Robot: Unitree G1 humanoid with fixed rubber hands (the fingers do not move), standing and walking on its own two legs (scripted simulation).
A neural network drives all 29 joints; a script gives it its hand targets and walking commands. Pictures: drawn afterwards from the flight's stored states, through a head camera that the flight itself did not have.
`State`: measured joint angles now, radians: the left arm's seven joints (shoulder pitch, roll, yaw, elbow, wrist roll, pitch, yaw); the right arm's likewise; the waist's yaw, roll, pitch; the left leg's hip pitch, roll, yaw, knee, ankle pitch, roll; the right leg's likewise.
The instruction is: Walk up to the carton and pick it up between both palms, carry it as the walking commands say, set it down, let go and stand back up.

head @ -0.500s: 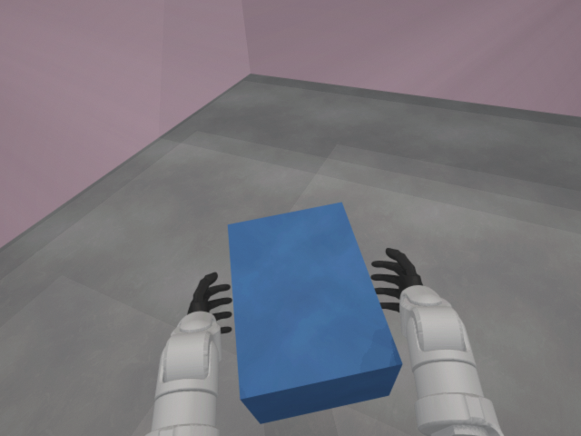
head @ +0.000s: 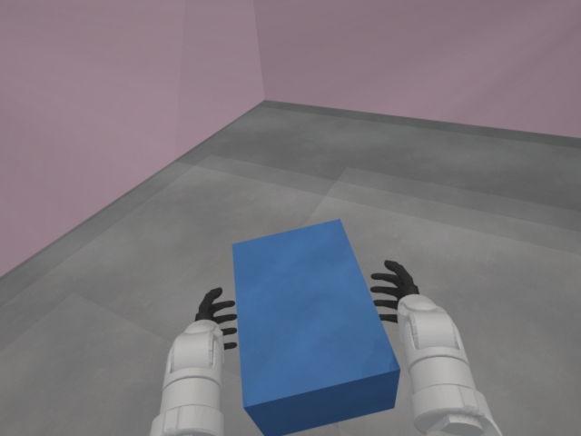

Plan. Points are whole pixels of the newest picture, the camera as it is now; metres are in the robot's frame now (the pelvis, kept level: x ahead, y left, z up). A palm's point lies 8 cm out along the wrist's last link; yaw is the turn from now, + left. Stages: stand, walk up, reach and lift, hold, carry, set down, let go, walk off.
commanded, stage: set down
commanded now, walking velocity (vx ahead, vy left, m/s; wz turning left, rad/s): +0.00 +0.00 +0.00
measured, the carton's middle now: (306, 319) +0.35 +0.02 -0.05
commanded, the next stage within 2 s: none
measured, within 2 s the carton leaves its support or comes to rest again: neither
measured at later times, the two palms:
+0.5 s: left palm (210, 353) +0.29 +0.18 -0.05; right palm (389, 329) +0.32 -0.12 -0.04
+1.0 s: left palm (223, 361) +0.33 +0.18 -0.14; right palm (377, 347) +0.34 -0.11 -0.13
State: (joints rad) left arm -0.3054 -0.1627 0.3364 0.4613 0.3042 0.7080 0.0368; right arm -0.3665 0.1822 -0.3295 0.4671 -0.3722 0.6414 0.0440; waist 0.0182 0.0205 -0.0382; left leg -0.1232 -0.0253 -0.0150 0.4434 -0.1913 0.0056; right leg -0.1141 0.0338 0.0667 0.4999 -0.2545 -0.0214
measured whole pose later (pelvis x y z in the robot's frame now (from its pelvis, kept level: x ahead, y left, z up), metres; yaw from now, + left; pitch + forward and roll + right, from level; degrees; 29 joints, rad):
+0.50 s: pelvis +0.01 +0.00 -0.01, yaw +2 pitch +10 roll -1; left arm -0.28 -0.15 0.36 0.47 0.29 0.40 -0.01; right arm -0.33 0.17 -0.29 0.56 -0.29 0.33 -0.05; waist 0.03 0.01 -0.07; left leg -0.54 -0.02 -0.07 0.59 -0.22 0.00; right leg -0.49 0.05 0.02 0.58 -0.26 -0.03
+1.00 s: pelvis -0.04 +0.04 -0.09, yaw +0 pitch +26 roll +0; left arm -0.53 -0.21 0.43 0.52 0.25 0.29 0.19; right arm -0.59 0.12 -0.42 0.58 -0.30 0.28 0.03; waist -0.01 0.00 -0.14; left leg -1.17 -0.07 0.02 1.03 -0.32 0.05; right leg -1.14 0.03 0.10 1.06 -0.38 0.02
